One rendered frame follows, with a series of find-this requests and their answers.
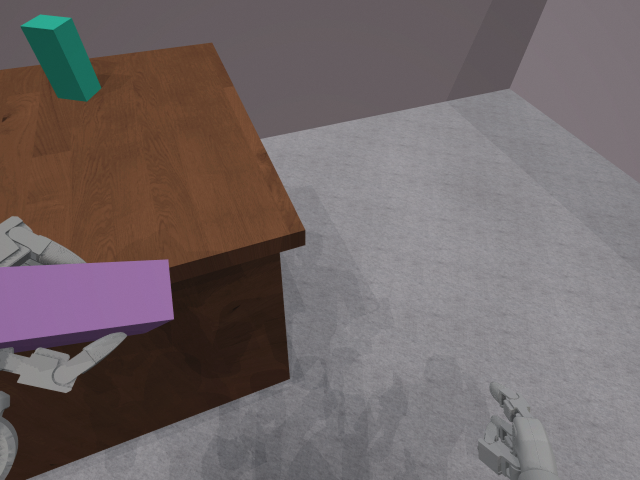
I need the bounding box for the robot right hand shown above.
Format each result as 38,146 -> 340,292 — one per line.
478,382 -> 558,480

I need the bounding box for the robot left hand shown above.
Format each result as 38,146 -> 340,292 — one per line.
0,216 -> 127,393

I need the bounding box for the sponge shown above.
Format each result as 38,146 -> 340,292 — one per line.
0,259 -> 174,353

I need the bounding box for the table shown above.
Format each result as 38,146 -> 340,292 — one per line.
0,43 -> 305,480

